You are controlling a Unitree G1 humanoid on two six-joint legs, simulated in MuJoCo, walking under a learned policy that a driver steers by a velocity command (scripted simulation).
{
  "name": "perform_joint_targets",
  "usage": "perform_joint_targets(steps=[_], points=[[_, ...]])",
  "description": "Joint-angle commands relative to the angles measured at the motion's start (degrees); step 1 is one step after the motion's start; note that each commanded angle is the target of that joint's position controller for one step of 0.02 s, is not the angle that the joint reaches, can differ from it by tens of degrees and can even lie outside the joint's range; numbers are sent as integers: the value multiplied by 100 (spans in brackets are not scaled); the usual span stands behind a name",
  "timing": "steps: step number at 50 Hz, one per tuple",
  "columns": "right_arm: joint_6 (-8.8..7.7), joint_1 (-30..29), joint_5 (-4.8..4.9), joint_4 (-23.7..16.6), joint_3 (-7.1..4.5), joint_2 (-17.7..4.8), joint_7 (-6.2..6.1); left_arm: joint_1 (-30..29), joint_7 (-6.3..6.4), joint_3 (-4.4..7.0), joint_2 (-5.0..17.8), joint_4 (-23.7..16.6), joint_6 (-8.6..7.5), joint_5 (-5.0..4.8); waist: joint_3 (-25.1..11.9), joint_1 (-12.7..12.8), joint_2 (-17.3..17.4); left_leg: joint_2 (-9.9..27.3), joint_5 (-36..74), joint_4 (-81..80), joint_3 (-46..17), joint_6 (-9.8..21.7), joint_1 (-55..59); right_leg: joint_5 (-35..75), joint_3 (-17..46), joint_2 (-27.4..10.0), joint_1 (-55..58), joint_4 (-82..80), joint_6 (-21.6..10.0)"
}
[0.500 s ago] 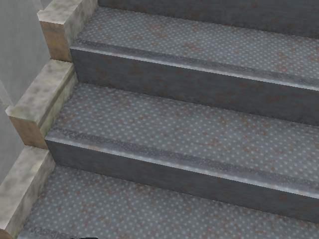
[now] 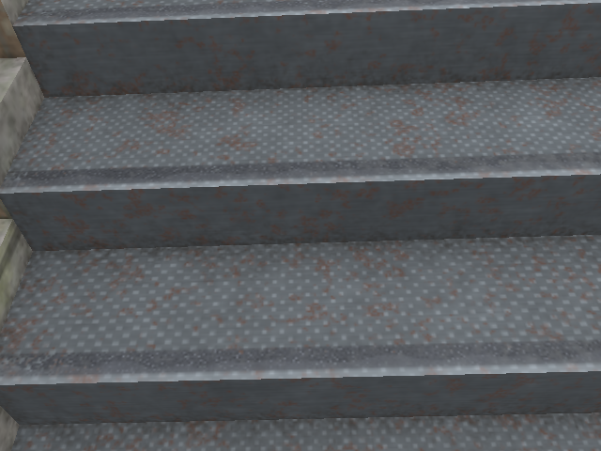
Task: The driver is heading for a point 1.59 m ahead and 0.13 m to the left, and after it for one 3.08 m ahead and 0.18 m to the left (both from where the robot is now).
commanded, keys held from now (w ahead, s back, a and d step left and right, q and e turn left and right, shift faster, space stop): e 0.20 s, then no key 0.04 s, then q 0.76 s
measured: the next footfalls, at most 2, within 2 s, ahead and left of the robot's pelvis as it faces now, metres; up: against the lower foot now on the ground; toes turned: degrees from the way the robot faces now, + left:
left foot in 0.22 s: +0.07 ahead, +0.11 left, +0.00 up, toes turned -8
right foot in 0.48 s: +0.02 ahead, -0.08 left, +0.00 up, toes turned -7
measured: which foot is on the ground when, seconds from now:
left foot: up 0.00-0.20, down 0.22-0.58, up 0.60-0.80, down 0.82-1.00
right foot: down 0.00-0.22, up 0.24-0.46, down 0.48-0.82, up 0.84-1.00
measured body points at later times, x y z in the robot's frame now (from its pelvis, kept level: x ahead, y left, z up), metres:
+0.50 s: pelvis +0.00 +0.04 +0.01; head +0.02 +0.05 +0.45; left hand +0.16 +0.23 -0.12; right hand +0.07 -0.21 -0.11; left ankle +0.03 +0.12 -0.73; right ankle -0.02 -0.07 -0.73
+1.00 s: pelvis -0.02 +0.07 +0.00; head +0.01 +0.09 +0.45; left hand +0.09 +0.33 -0.12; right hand +0.14 -0.17 -0.10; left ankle -0.03 +0.15 -0.73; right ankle -0.03 -0.07 -0.64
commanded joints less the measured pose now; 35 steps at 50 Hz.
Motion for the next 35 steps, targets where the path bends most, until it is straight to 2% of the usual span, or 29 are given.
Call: perform_joint_targets(steps=[1, 3, 5, 7, 8, 9, 10, 11, 12, 13, 14, 15, 16, 17, 19, 20, 21, 23, 24, 25, 26, 27, 29, 30, 31, 32, 33, 34, 35], points=[[-21, -353, 13, -544, 88, -69, 42, -50, 70, 130, 634, -468, -47, 21, -179, 32, -734, -108, -92, -411, 110, -11, -771, 1689, 1587, -1112, 824, -848, -1045], [-2, -478, 115, -662, 149, -30, -8, 195, 138, 176, 776, -477, 18, 85, -105, 129, -967, -211, -650, -1240, 134, 19, -483, 1867, 1783, -1187, 754, -861, -1080], [-19, -445, 119, -719, 171, -105, -87, 113, 128, 226, 931, -562, 45, 143, -169, 86, -1156, -294, -893, -1915, 6, 91, 51, 2687, 2009, -1347, 599, -848, -1024], [-47, -199, 175, -682, 154, -192, -117, -37, 85, 257, 943, -622, 44, 74, -295, -62, -1246, -349, -864, -2820, -69, 184, 676, 3195, 2164, -1288, 492, -762, -895], [-90, -18, 173, -637, 115, -257, -149, -307, 84, 263, 866, -705, 47, 62, -440, -192, -1310, -360, -367, -3191, -102, 259, 1071, 3268, 2341, -1270, 354, -726, -787], [-69, 224, 117, -611, 126, -129, -140, -507, 48, 236, 768, -675, 36, -73, -566, -426, -1200, -405, 230, -3872, 40, 303, 1573, 3342, 2224, -1080, 166, -440, -643], [-68, 403, 130, -537, 118, -125, -114, -688, -22, 224, 667, -728, 6, -158, -580, -578, -863, -341, 905, -4581, 59, 364, 2205, 2707, 1946, -812, -229, -187, -359], [-106, 380, 54, -551, 48, -494, -169, -804, -111, 158, 310, -817, -57, -248, -596, -534, 388, 686, 1505, -5187, -1029, 651, 2805, 976, 1211, -271, -1128, 1068, 58], [-74, -208, 36, -782, -33, -939, -155, -376, -111, 151, 218, -834, -67, -207, -762, -299, 1570, 1944, 3101, -5554, -2485, 1462, 2881, -1687, 280, 589, -1976, 2518, 421], [-132, -239, -1, -939, -18, -687, -145, 187, -161, 221, 531, -667, -37, -8, -1135, -124, 1204, 2328, 2664, -5589, -3058, 2048, 2248, -1973, 475, 169, -1369, 3649, 660], [-219, -554, 16, -880, 162, -169, -121, 231, -171, 196, 406, -452, -25, 30, -771, 80, 512, 1884, 1604, -5597, -2709, 2063, 1818, -1339, 716, -67, -1225, 3958, 699], [-289, -780, 10, -782, 291, 179, -98, 223, -175, 138, 275, -290, 19, 50, -330, 193, 199, 1445, 898, -5595, -2090, 1830, 1385, -996, 650, -204, -1064, 3900, 748], [-338, -833, 19, -671, 350, 282, -80, 304, -203, 100, 205, -160, 78, 41, -220, 234, 243, 1095, 848, -5570, -1658, 1621, 1348, -818, 396, -308, -899, 3634, 783], [-296, -696, 60, -532, 354, 183, -77, 282, -240, 43, 156, -167, 164, -26, -70, 246, 377, 618, 1082, -5480, -1153, 1402, 1755, -985, 57, -360, -925, 2417, 786], [-237, -18, 54, -420, 229, -123, -75, -421, -249, -110, -33, -255, 170, -234, 122, -301, 647, 534, 1984, -5378, -1222, 1294, 2595, -1662, -404, -164, -887, 481, 742], [-217, 223, 27, -329, 120, -365, -66, -540, -244, -116, -24, -305, 160, -252, 90, -403, 791, 588, 2503, -5210, -1337, 1320, 2860, -1623, -504, -44, -756, -143, 717], [-221, 254, 35, -276, 19, -520, -73, -322, -189, -100, -25, -219, 112, -232, -36, -343, 883, 698, 3194, -5015, -1378, 1281, 2741, -869, -616, 30, -284, -490, 617], [-276, 220, 171, -227, -67, -582, -22, -59, -89, -72, 50, -136, -1, -177, -229, -174, 678, 709, 3436, -4924, -1464, 1169, 2298, 330, -518, -73, 552, -885, 478], [-275, 112, 182, -272, -91, -543, 10, -61, -20, -44, 147, -213, -38, -135, -354, -122, 616, 653, 2829, -4920, -1559, 1084, 2061, 355, -357, -270, 767, -795, 452], [-268, -80, 192, -371, -94, -412, 35, 38, 18, -11, 249, -240, -80, -86, -429, -64, 457, 594, 2048, -4861, -1624, 1000, 1663, 502, -253, -478, 1033, -534, 443], [-226, -263, 215, -456, -86, -307, 44, -15, 34, 18, 323, -322, -104, -35, -323, -21, 37, 409, 1024, -4857, -1505, 913, 1232, 138, -232, -565, 895, -364, 356], [-200, -361, 202, -495, -114, -369, 30, -37, 63, 9, 251, -437, -109, -4, -137, 27, -295, 278, 191, -4713, -1380, 872, 811, -208, -86, -700, 799, -501, 184], [-133, -464, 175, -605, -129, -313, -8, 77, 151, 60, 442, -557, -129, 7, 159, 85, -1217, -262, -411, -3479, -765, 623, 17, -506, 766, -1462, 728, -1228, -392], [-112, -259, 163, -514, -166, -299, -34, 182, 218, 110, 526, -557, -135, -5, 31, 113, -1623, -535, -627, -2113, -221, 488, 8, -366, 1429, -2133, 632, -1621, -950], [-121, -67, 99, -429, -219, -340, -32, 87, 229, 90, 517, -651, -170, 68, -81, 113, -1445, -361, -1181, -622, -146, 351, 46, 274, 1828, -2731, 371, -1768, -1555], [-132, -5, 85, -335, -245, -356, -25, -107, 218, 39, 441, -665, -209, 95, -54, -18, -771, -229, -1218, 351, -315, 181, -94, 1060, 1627, -2738, 270, -1713, -1781], [-124, 83, 25, -369, -214, -272, -12, -223, 192, 28, 475, -635, -268, 114, -39, -209, -429, -48, -991, 463, -552, 133, -81, 1244, 1226, -2594, 239, -1560, -1642], [-92, 94, 27, -335, -217, -261, -14, -449, 184, 19, 468, -676, -331, 133, -29, -310, -438, 12, -756, 569, -583, 113, 51, 1420, 883, -2407, 145, -1459, -1420], [-56, 131, 22, -382, -171, -225, 22, -529, 171, -20, 441, -621, -325, 133, -34, -407, -514, 84, -796, -187, -465, 145, 161, 1392, 403, -2048, 300, -1340, -1099]])
Over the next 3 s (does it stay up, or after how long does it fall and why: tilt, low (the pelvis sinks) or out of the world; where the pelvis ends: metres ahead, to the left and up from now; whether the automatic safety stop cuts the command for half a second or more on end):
stays up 0.98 0.15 0.51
